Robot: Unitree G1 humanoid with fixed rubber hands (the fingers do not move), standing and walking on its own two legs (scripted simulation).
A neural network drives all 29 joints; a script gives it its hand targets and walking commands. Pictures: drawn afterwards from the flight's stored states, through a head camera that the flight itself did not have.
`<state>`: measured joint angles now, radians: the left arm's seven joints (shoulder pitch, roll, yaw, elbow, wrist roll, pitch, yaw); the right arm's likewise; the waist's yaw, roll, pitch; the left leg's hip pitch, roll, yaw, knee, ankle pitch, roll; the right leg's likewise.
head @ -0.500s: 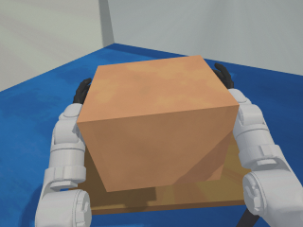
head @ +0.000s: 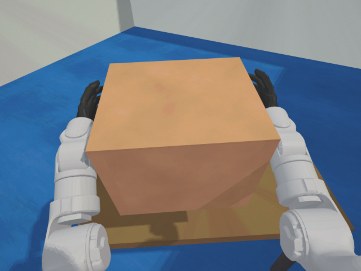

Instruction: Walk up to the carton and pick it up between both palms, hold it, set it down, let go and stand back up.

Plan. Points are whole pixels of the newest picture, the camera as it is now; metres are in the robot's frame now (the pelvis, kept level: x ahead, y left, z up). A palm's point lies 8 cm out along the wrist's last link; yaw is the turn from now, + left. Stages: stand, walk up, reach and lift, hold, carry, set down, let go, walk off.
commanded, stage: set down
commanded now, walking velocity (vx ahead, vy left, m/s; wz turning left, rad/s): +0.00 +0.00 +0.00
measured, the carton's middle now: (180, 136) +0.35 +0.01 +0.15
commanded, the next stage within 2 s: none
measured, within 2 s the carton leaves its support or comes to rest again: neither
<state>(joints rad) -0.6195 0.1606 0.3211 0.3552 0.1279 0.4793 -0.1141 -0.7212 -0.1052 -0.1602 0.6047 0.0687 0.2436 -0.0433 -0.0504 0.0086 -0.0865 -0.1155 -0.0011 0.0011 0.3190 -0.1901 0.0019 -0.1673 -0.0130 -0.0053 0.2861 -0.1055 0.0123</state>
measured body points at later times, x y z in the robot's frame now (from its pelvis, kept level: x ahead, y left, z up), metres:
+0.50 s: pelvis +0.01 +0.01 +0.00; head -0.02 +0.01 +0.45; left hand +0.40 +0.20 +0.17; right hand +0.39 -0.18 +0.16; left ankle -0.01 +0.11 -0.75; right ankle +0.03 -0.13 -0.75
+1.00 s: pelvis +0.02 +0.01 +0.00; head +0.03 +0.01 +0.45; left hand +0.42 +0.20 +0.12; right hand +0.40 -0.18 +0.11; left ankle -0.01 +0.11 -0.75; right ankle +0.03 -0.13 -0.75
